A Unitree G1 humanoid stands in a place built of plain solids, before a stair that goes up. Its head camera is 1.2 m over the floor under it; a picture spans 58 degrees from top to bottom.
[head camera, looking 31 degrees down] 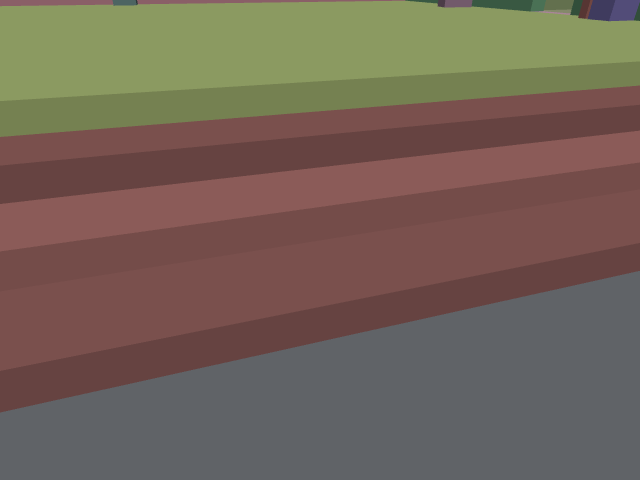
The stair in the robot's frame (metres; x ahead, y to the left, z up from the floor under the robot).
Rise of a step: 0.17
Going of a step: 0.45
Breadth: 7.41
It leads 17 degrees to the left of straight ahead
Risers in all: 4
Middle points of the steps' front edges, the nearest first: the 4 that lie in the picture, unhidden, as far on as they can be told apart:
1.29 -0.18 0.17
1.72 -0.05 0.35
2.15 0.08 0.52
2.58 0.21 0.69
